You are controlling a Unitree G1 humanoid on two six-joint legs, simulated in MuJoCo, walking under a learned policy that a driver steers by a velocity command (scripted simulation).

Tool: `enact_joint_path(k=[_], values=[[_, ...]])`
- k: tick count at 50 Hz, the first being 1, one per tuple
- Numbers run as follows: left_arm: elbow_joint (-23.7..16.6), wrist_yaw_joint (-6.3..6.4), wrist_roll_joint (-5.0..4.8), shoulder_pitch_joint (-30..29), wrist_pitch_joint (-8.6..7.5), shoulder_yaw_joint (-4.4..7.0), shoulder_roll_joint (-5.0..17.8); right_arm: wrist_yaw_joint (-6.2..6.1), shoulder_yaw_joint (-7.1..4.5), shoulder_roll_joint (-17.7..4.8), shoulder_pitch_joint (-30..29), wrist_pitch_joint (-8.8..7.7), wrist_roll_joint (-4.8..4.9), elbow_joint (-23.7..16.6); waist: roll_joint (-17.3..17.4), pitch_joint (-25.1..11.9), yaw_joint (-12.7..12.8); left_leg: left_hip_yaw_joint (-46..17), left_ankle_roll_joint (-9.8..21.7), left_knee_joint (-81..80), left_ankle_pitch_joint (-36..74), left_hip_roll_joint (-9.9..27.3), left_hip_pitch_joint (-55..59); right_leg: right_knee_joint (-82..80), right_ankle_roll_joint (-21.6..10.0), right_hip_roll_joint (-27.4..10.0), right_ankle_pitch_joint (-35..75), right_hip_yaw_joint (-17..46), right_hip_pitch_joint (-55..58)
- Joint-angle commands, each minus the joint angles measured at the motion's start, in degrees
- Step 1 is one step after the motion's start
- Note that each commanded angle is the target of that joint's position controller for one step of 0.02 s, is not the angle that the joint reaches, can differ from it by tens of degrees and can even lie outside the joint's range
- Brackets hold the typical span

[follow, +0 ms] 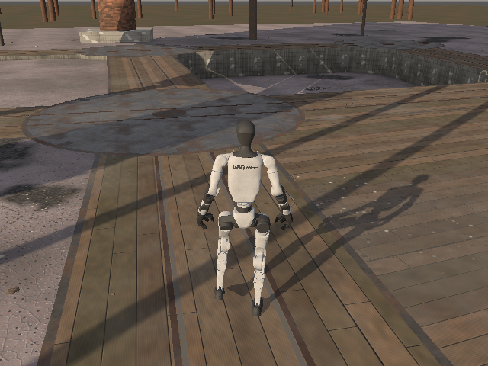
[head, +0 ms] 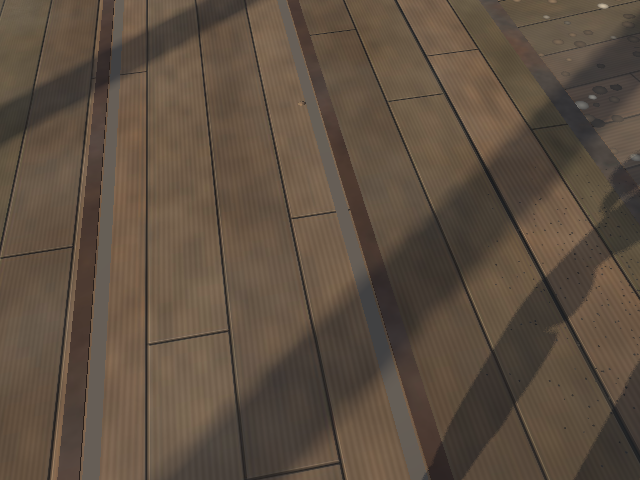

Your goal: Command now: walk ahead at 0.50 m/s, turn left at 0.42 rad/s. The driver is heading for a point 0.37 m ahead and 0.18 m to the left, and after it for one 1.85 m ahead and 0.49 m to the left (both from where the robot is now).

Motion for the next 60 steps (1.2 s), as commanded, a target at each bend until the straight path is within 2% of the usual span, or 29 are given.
enact_joint_path(k=[1,5,10,13,15,16,17,18,19,20,21,24,28,34,37,38,39,40,41,42,44,48,51,53,55,56,57,58,60], values=[[-2.7,0.66,0.25,-3.6,-1.45,1.83,7.1,0.23,-0.4,-1.3,0.6,0.12,-0.27,-3.4,-6.3,0.5,-1.7,-3.1,-0.7,-4.9,8.0,2.2,-4.9,-10.9,-7.8,-16.2,14.3,7.6,1.8],[-1.1,1.42,-0.22,-1.9,-0.81,2.29,9.1,1.74,0.41,0.0,-6.7,-0.36,-0.56,-5.9,-5.0,2.8,0.9,1.4,0.2,-17.6,16.6,1.2,-3.1,-11.8,-6.4,-15.5,15.6,1.0,3.4],[1.6,1.75,-1.52,2.5,1.3,3.01,11.0,3.45,0.7,-0.1,-14.0,-0.39,-0.47,-10.4,-4.8,4.5,2.8,5.5,3.1,-25.0,11.2,-0.4,-5.5,-7.2,-5.2,-18.3,23.9,-2.5,13.5],[1.3,2.43,-1.98,1.2,2.73,3.6,13.4,3.84,-0.79,-2.8,-9.7,0.06,-0.4,-11.1,-8.0,-0.6,-1.3,10.4,6.4,-25.0,2.5,-5.8,4.3,4.6,-3.3,-18.2,51.0,-4.8,16.2],[0.7,2.92,-2.18,-0.2,3.28,3.33,13.4,2.72,-4.03,-8.3,6.1,0.48,-0.16,-7.5,-6.6,-8.9,-10.2,9.3,10.4,-30.3,4.8,-9.4,27.8,26.9,-0.2,-15.0,49.3,-6.5,6.8],[-1.3,2.84,-0.26,2.1,2.56,1.83,8.4,1.28,-5.6,-14.2,10.5,1.13,-0.38,-6.6,4.6,-13.3,-9.0,-10.4,15.7,-31.3,9.6,2.4,45.7,47.0,3.3,-9.3,14.6,-6.4,-12.6],[-3.7,2.04,-0.1,4.3,0.53,0.1,4.6,1.44,-5.27,-16.6,6.7,0.35,-1.22,-9.4,11.3,-21.6,-4.4,-42.2,27.1,-39.9,11.9,15.1,56.9,63.7,6.0,2.7,-25.9,5.4,-29.5],[-4.3,1.23,-1.87,-1.9,-0.94,1.33,10.0,1.86,-3.82,-11.5,6.0,-0.27,-1.42,-10.1,2.6,-20.8,-8.0,-36.4,24.2,-41.6,18.9,14.1,55.4,65.1,5.1,-1.2,-23.8,13.6,-33.7],[-5.5,1.12,-2.84,-4.7,-1.56,1.17,9.9,1.87,-3.19,-9.2,3.6,-0.87,-1.46,-10.1,0.8,-13.6,-6.6,-26.1,21.9,-40.6,27.5,11.7,47.8,61.8,4.2,-3.3,-19.8,12.8,-34.2],[-4.8,1.7,-1.75,-4.5,-1.56,1.22,9.2,1.79,-2.96,-7.8,0.5,-1.05,-0.82,-10.1,-4.1,-8.6,-3.9,-19.3,19.2,-40.4,31.8,8.4,39.7,56.6,4.4,-5.6,-16.4,12.1,-32.7],[-4.4,2.19,-0.57,-4.2,-0.97,1.78,10.2,1.41,-2.51,-6.0,-2.0,-0.89,-0.6,-10.8,-3.7,-6.5,-2.2,-15.5,17.8,-41.2,34.1,6.7,33.5,52.7,4.8,-7.1,-14.2,11.8,-29.7],[-4.5,2.44,-0.05,-2.1,1.41,1.54,8.2,0.62,-2.7,-7.0,-3.8,-0.52,-1.79,-11.6,-1.7,-6.2,0.6,-11.4,17.6,-43.0,42.7,4.1,23.5,46.5,7.0,-6.3,-10.6,10.8,-23.3],[-5.7,2.71,0.1,-6.3,2.36,0.63,6.3,-1.04,-3.18,-8.4,-3.0,1.07,-0.8,-10.8,0.8,-8.3,-0.5,-8.3,14.5,-40.7,41.3,0.5,21.3,32.9,8.9,-3.3,-1.0,10.3,-21.5],[-7.8,1.49,-0.69,-13.4,2.43,0.77,7.6,-2.14,-2.98,-8.0,-1.8,3.5,-0.75,-10.8,3.7,-8.0,-3.0,-16.1,11.4,-36.2,25.9,0.6,23.8,18.7,8.3,-0.1,2.2,12.7,-18.5],[-7.3,1.24,-0.59,-10.2,1.44,1.64,8.8,-2.28,-2.53,-6.9,-4.7,3.63,-0.53,-11.9,5.5,-7.0,-0.1,-20.9,9.0,-31.5,18.9,-0.9,25.0,7.3,5.7,-0.3,6.3,12.9,-12.2],[-7.1,1.49,0.11,-8.1,1.02,2.02,10.4,-2.28,-1.87,-5.0,-4.3,3.43,-0.93,-12.4,3.6,-8.5,0.5,-19.0,6.6,-26.8,13.3,-3.4,23.0,3.9,3.4,-5.2,16.2,15.2,-5.5],[-7.8,2.04,1.22,-7.6,1.19,2.43,13.8,-2.27,-0.8,-1.4,0.3,3.1,-2.26,-12.6,-7.8,-12.4,-2.4,-12.0,3.4,-14.8,-8.4,-9.4,16.0,5.6,-2.1,-17.3,36.7,25.8,5.0],[-6.1,1.87,2.24,-5.4,2.2,2.63,13.9,-2.28,-0.96,-2.8,5.5,3.11,-1.4,-12.8,-20.8,-14.1,-4.6,-6.6,0.1,-4.9,-30.6,-14.4,5.5,3.8,-13.2,-26.6,40.1,41.9,10.4],[-7.2,1.63,0.78,-6.5,2.34,1.93,10.7,-2.39,-2.15,-7.8,6.6,3.26,-1.53,-10.8,-15.1,-12.9,-3.3,-7.6,-2.0,4.1,-27.9,-11.0,3.2,3.1,-14.6,-25.9,31.8,42.9,8.8],[-7.7,1.62,0.32,-7.6,2.57,1.23,8.1,-2.54,-2.88,-9.6,3.1,3.97,-1.1,-10.1,-10.5,-10.5,-2.1,-6.9,-3.0,8.2,-23.7,-10.0,2.2,4.1,-12.3,-22.2,26.8,35.3,6.4],[-7.7,1.6,-0.3,-10.6,3.33,0.66,7.4,-2.98,-2.7,-7.8,0.4,5.42,-1.23,-10.0,-8.4,-6.8,-2.3,-6.2,-4.4,8.0,-18.7,-8.6,3.4,2.6,-9.8,-17.7,19.2,27.9,0.2],[-6.5,1.78,0.06,-11.8,4.49,0.48,7.2,-2.29,-0.66,-2.0,-0.4,5.14,-1.2,-10.0,-12.7,-6.7,-2.5,0.1,-5.0,-9.4,-15.4,-7.1,12.7,1.1,-8.5,-12.3,17.9,18.8,-3.6],[-5.3,1.71,-0.46,-9.6,4.99,0.96,8.9,-1.73,-0.36,-2.3,-2.1,4.74,-1.29,-9.9,-14.2,-8.3,-0.4,1.6,-4.1,-21.4,-10.9,-6.0,17.9,1.9,-9.6,-13.8,16.2,19.9,-1.6],[-4.8,1.6,-1.06,-10.1,5.28,0.72,9.0,-1.31,-0.51,-2.4,-0.2,4.59,-1.36,-8.4,-13.3,-7.7,-1.9,3.1,-2.4,-32.4,-2.5,-6.4,23.3,3.0,-8.5,-13.3,11.0,19.6,-3.6],[-3.2,1.3,-1.18,-6.9,4.8,0.01,7.6,-1.18,-0.63,-4.2,-0.5,4.47,-2.42,-8.4,-10.0,-6.7,-1.8,-0.4,1.0,-39.8,5.5,-3.9,30.8,4.0,-3.2,-11.2,2.9,18.1,-9.6],[-3.6,0.8,0.22,-6.0,4.18,-0.64,5.8,-1.62,-1.21,-8.1,-0.8,4.53,-3.14,-9.2,-0.8,-7.4,0.2,-8.3,4.3,-39.8,11.9,3.8,32.8,9.6,0.6,-7.1,-3.3,13.3,-12.8],[-3.8,0.84,0.52,-6.6,3.92,-1.14,3.3,-1.14,-0.6,-5.9,-3.4,4.25,-3.38,-8.1,7.9,-6.2,1.9,-10.1,7.9,-41.5,1.8,5.6,22.3,8.5,3.8,-3.5,-7.3,8.6,-7.5],[-3.2,1.02,1.0,-8.9,3.97,-0.88,5.2,-0.68,0.39,-2.1,-6.1,3.6,-3.5,-9.2,5.1,-3.5,0.6,-8.7,6.8,-42.8,-6.1,2.9,18.9,8.5,5.2,-3.7,-3.4,9.1,-4.5],[-1.9,1.39,0.6,-9.3,4.28,-0.55,5.8,-0.59,0.52,-2.3,-4.5,2.54,-3.67,-7.9,3.6,-1.5,-0.1,-6.2,3.7,-42.6,-8.1,-0.1,17.4,8.5,5.2,-3.9,0.4,9.3,-2.9]])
